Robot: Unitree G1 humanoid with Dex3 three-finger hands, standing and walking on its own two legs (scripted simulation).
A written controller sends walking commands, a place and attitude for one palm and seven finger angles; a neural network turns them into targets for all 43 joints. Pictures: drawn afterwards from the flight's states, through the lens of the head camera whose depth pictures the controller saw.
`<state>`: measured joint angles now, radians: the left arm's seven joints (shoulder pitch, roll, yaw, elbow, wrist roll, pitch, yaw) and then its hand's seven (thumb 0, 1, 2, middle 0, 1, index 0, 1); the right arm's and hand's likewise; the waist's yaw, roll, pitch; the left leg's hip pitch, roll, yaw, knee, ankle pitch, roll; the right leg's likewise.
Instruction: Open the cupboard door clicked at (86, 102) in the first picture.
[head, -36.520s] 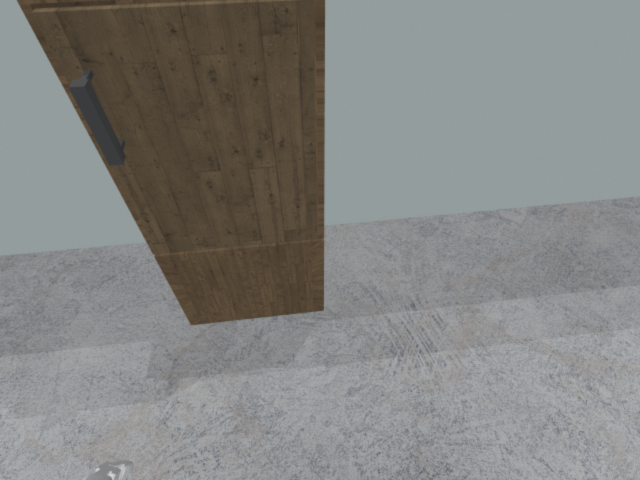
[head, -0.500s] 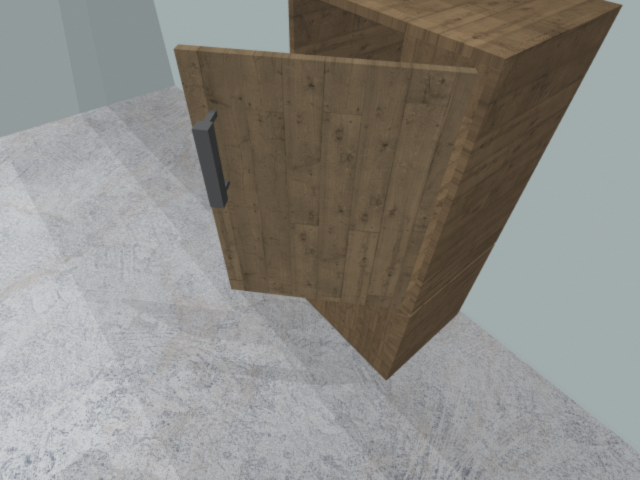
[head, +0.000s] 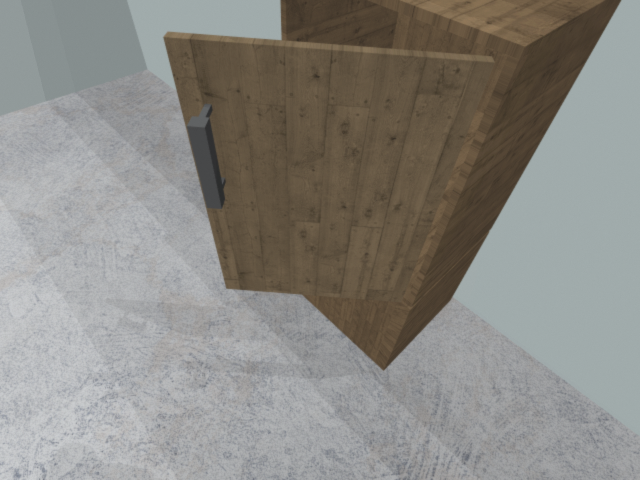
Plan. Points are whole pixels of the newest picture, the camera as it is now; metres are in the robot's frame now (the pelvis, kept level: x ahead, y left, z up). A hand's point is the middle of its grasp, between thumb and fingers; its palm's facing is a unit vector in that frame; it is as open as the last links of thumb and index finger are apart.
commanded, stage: come to a stop and stand still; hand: left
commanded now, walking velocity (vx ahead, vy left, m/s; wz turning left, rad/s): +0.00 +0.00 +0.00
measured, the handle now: (211, 158) +0.55 +0.21 +0.09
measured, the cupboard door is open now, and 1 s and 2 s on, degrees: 42 42 42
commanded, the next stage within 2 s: look again from close up in 0.72 s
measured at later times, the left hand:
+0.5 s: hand out of the picture -0.04 +0.14 -0.17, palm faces +0.04 -0.98 -0.19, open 7.4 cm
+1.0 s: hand out of the picture -0.05 +0.11 -0.17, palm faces +0.05 -0.99 -0.16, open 7.4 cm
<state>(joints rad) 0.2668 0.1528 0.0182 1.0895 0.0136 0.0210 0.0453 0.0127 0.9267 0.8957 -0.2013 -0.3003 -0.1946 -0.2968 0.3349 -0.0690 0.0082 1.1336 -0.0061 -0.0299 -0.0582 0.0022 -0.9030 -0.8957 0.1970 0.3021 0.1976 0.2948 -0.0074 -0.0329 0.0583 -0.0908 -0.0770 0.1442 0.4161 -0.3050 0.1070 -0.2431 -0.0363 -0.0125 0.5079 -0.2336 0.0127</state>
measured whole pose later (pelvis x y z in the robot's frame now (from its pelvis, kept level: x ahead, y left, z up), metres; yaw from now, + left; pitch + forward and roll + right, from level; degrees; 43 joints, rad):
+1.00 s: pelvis -0.03 -0.04 +0.00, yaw +2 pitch -1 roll +0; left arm 0.34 0.12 -0.02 1.10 0.02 -0.02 0.04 0.01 0.92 0.90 -0.20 -0.30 -0.20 -0.30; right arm 0.40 -0.11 0.01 1.13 -0.01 -0.02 -0.02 0.00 -0.90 -0.90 0.20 0.30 0.20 0.29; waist -0.01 -0.01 0.01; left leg -0.17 -0.02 0.10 0.43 -0.25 0.05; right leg -0.26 0.01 -0.06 0.43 -0.14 -0.04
